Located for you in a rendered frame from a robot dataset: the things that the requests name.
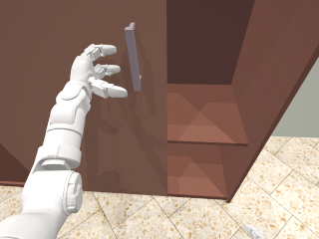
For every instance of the wardrobe door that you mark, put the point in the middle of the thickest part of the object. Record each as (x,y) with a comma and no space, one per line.
(11,169)
(124,143)

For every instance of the handle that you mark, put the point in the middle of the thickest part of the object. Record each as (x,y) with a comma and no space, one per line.
(133,56)

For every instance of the robot left hand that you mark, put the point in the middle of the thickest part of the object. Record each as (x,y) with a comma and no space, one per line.
(83,70)

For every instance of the robot left forearm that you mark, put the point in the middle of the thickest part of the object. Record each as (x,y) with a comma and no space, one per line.
(64,133)

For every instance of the robot right hand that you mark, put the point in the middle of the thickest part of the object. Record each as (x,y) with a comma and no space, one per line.
(254,233)

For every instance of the left robot upper arm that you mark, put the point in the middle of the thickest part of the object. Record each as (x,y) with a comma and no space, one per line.
(50,197)

